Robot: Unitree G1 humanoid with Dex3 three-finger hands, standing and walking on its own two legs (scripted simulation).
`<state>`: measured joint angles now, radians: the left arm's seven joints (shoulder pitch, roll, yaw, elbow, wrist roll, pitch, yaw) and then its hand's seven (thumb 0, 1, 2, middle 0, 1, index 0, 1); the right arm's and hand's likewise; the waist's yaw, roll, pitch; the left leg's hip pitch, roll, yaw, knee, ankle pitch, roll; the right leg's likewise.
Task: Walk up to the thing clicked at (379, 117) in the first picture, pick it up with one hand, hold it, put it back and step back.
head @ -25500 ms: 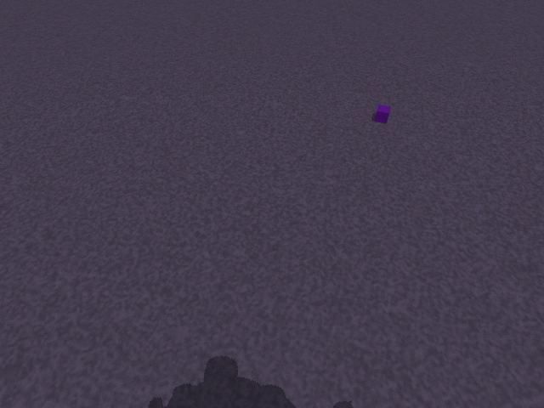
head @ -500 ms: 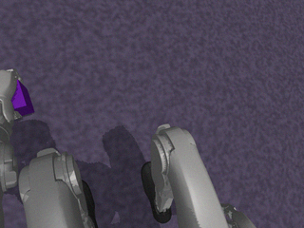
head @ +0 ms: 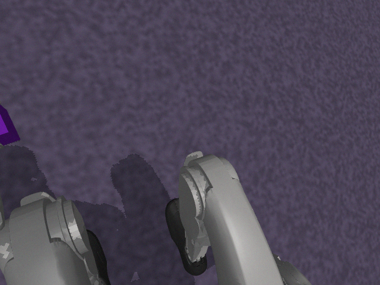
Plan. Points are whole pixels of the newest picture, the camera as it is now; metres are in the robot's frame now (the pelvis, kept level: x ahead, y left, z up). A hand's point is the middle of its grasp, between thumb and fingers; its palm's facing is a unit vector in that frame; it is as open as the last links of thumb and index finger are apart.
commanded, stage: rest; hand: left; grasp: from above
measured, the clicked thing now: out of the picture +0.46 +0.30 -0.25
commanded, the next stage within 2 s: open in 0.78 s
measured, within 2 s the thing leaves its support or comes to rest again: rests again in 0.26 s
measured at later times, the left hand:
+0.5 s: hand out of the picture +0.45 +0.30 -0.23, palm faces -0.42 -0.18 -0.89, open 10.4 cm
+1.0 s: hand out of the picture +0.45 +0.30 -0.24, palm faces -0.42 -0.19 -0.89, open 10.4 cm
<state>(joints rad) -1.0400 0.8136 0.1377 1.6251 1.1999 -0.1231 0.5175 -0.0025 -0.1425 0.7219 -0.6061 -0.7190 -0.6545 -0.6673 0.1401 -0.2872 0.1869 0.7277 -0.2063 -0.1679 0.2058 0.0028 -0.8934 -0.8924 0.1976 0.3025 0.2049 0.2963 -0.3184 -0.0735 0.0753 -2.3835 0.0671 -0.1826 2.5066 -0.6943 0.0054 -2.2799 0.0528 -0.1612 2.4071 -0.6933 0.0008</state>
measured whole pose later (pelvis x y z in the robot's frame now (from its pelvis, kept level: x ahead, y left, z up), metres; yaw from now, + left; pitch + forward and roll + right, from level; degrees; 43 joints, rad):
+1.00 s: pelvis -0.01 +0.00 +0.00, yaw -3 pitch +27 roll -12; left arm -1.09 0.95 0.13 1.77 1.20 -0.15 0.61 0.00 -0.11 0.70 -0.58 -0.72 -0.63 -0.68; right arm 0.11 -0.34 0.28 0.69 -0.24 -0.27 0.27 0.00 -0.90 -0.90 0.20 0.30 0.20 0.30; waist -0.37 -0.13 0.15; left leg -2.36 0.07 -0.24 2.54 -0.70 0.01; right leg -2.24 0.08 -0.21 2.39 -0.67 0.02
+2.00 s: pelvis -0.01 +0.01 +0.00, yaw -3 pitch +28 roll -13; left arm -1.05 0.94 0.12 1.66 1.19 -0.13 0.58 0.00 -0.48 0.96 -0.10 -0.98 -0.11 -0.97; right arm 0.14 -0.34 0.28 0.67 -0.23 -0.26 0.27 0.00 -0.89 -0.90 0.20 0.30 0.20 0.30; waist -0.37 -0.13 0.13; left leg -2.36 0.07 -0.25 2.53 -0.70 0.01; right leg -2.23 0.08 -0.21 2.38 -0.67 0.02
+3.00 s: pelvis -0.01 +0.00 +0.03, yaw +3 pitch +34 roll -8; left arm -0.97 0.74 0.07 1.29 1.15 -0.13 0.34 0.00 -0.32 0.96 -0.21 -0.81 -0.20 -0.83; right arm 0.22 -0.24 0.12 0.72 -0.13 -0.05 0.12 0.01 -0.89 -0.89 0.20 0.30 0.21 0.30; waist -0.25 -0.01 -0.03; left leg -2.35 0.04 -0.12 2.38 -0.64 0.02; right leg -2.25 0.03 -0.11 2.32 -0.67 0.01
